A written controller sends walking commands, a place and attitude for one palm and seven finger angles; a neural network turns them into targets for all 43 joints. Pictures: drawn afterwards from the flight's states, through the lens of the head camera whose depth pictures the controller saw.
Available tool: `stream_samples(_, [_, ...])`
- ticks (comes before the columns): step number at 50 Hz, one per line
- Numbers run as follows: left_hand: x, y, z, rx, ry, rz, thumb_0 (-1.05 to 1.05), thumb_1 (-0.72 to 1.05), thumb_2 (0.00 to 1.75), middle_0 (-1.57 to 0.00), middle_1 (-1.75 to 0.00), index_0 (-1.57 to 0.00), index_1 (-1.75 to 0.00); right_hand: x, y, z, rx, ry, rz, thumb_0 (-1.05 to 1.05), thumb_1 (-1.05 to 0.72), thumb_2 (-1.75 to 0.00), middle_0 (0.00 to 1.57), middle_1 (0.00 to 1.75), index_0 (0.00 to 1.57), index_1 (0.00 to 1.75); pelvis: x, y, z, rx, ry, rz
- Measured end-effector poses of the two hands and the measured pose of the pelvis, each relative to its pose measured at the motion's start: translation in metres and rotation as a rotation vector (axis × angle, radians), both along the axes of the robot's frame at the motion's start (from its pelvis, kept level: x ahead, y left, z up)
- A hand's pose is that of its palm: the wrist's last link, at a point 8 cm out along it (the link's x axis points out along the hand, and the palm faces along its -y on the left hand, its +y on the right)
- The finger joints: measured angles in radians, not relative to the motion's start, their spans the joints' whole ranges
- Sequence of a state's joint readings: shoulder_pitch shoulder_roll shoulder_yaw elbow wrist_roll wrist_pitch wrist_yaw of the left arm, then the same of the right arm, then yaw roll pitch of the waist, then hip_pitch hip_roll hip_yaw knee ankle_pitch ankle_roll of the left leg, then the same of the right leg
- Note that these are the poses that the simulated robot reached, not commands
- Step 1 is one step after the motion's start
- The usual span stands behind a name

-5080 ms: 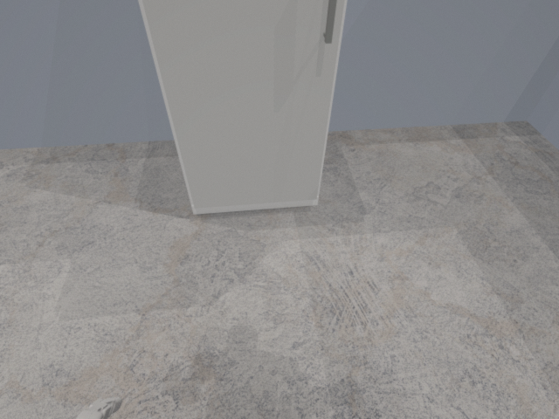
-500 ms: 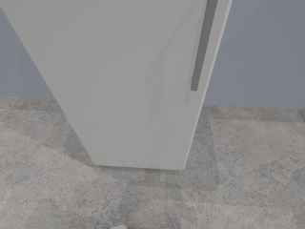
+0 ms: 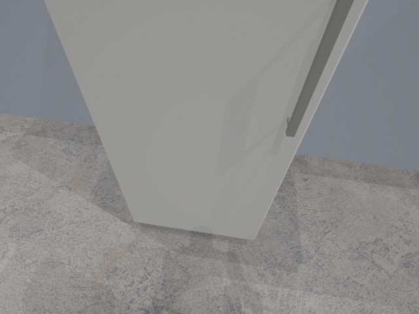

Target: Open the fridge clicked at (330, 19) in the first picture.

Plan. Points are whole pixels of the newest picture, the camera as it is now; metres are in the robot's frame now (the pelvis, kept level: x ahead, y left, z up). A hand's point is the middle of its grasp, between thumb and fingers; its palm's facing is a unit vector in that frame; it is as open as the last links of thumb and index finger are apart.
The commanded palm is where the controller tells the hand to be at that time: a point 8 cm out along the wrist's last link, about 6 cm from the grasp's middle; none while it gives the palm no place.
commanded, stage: come to a stop and stand still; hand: right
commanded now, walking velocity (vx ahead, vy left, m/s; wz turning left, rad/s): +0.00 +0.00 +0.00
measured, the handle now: (310, 75) +0.52 -0.14 +0.21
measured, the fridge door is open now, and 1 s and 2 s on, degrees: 0 0 0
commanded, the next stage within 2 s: look again from close up in 1.26 s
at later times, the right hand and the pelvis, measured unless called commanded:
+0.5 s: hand out of the picture -0.04 -0.13 -0.17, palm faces +0.08 +0.98 -0.18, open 7.3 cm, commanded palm none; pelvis -0.02 +0.03 +0.01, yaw -1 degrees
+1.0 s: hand out of the picture -0.02 -0.17 -0.17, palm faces +0.04 +0.98 -0.19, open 7.4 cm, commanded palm none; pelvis -0.02 +0.00 +0.01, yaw +0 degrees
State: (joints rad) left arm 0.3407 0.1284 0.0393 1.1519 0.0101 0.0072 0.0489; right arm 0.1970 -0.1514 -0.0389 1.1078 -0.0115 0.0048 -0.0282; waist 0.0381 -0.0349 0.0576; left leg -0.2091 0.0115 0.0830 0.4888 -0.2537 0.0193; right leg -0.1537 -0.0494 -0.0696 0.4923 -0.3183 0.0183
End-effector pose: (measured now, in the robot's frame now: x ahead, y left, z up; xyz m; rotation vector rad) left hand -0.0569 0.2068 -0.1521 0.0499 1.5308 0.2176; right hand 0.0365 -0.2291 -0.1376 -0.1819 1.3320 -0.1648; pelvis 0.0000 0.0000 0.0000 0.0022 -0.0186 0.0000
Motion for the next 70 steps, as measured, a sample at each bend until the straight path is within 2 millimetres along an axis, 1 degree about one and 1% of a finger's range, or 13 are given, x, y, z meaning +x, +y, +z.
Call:
stream_samples(5, [0.009,0.013,0.0,-0.007,-0.024,-0.027,0.01,0.91,0.9,-0.2,-0.3,-0.19,-0.3,0.007,0.013,0.003,-0.006,-0.046,-0.007,0.01,-0.94,-0.89,0.2,0.3,0.2,0.3,0.001,0.014,0.002,-0.005,-0.006,-0.007])
stream_samples(9, [0.02,0.02,0.001,-0.012,-0.06,-0.055,0.01,0.91,0.9,-0.2,-0.3,-0.19,-0.3,0.003,0.021,0.004,-0.004,-0.059,-0.022,0.01,-0.94,-0.89,0.2,0.3,0.2,0.3,-0.002,0.023,0.003,-0.008,-0.012,-0.009])
stream_samples(13, [0.03,0.025,0.001,-0.017,-0.09,-0.077,0.01,0.91,0.9,-0.2,-0.3,-0.19,-0.3,-0.012,0.027,0.005,-0.006,-0.046,-0.037,0.0,-0.95,-0.89,0.2,0.3,0.2,0.3,-0.006,0.029,0.004,-0.007,-0.018,-0.012])
stream_samples(18, [0.036,0.031,0.002,-0.015,-0.112,-0.097,0.01,0.91,0.9,-0.2,-0.3,-0.19,-0.3,-0.041,0.035,0.003,0.005,0.005,-0.058,0.0,-0.94,-0.89,0.2,0.3,0.2,0.3,-0.012,0.033,0.005,-0.003,-0.024,-0.015])
stream_samples(22, [0.033,0.034,0.003,-0.006,-0.106,-0.107,0.01,0.91,0.9,-0.2,-0.3,-0.19,-0.3,-0.065,0.043,0.0,0.028,0.057,-0.077,0.01,-0.92,-0.89,0.2,0.3,0.2,0.3,-0.015,0.033,0.005,0.0,-0.024,-0.015])
stream_samples(26, [0.024,0.035,0.006,0.005,-0.085,-0.11,0.01,0.91,0.9,-0.2,-0.3,-0.19,-0.3,-0.086,0.049,-0.002,0.054,0.105,-0.093,0.01,-0.91,-0.89,0.2,0.3,0.2,0.3,-0.018,0.03,0.006,0.002,-0.02,-0.014])
stream_samples(32, [0.007,0.03,0.01,0.015,-0.045,-0.101,0.01,0.91,0.9,-0.2,-0.3,-0.19,-0.3,-0.101,0.051,-0.004,0.081,0.144,-0.1,0.01,-0.91,-0.89,0.2,0.3,0.2,0.3,-0.021,0.024,0.007,0.003,-0.014,-0.009])
stream_samples(36, [-0.001,0.021,0.012,0.012,-0.031,-0.091,0.01,0.91,0.9,-0.2,-0.3,-0.19,-0.3,-0.1,0.045,-0.005,0.084,0.143,-0.093,0.01,-0.91,-0.89,0.2,0.3,0.2,0.3,-0.021,0.018,0.007,0.002,-0.013,-0.006])
stream_samples(41, [-0.005,0.008,0.011,0.001,-0.034,-0.078,0.01,0.91,0.9,-0.2,-0.3,-0.19,-0.3,-0.089,0.033,-0.004,0.072,0.117,-0.075,0.01,-0.91,-0.89,0.2,0.3,0.2,0.3,-0.022,0.009,0.007,0.0,-0.014,-0.001])
stream_samples(47, [-0.002,-0.008,0.009,-0.016,-0.056,-0.069,0.01,0.91,0.9,-0.2,-0.3,-0.19,-0.3,-0.072,0.016,-0.003,0.05,0.076,-0.051,0.01,-0.91,-0.89,0.2,0.3,0.2,0.3,-0.022,0.0,0.007,-0.003,-0.015,0.004])
stream_samples(52, [0.003,-0.014,0.008,-0.019,-0.078,-0.066,0.01,0.91,0.9,-0.2,-0.3,-0.2,-0.3,-0.062,0.004,-0.001,0.035,0.052,-0.036,0.01,-0.91,-0.89,0.2,0.3,0.2,0.3,-0.022,-0.006,0.007,-0.005,-0.014,0.008])
stream_samples(60, [0.014,-0.012,0.01,0.003,-0.101,-0.074,0.01,0.91,0.9,-0.2,-0.3,-0.2,-0.3,-0.056,-0.007,0.0,0.027,0.044,-0.026,0.01,-0.91,-0.89,0.2,0.3,0.2,0.3,-0.021,-0.013,0.007,-0.007,-0.013,0.012])
stream_samples(70, [0.034,0.007,0.013,0.051,-0.131,-0.1,0.01,0.91,0.9,-0.2,-0.3,-0.2,-0.3,-0.055,-0.018,-0.001,0.006,0.049,-0.012,0.01,-0.91,-0.89,0.2,0.3,0.2,0.3,-0.021,-0.017,0.005,0.003,-0.003,0.01])
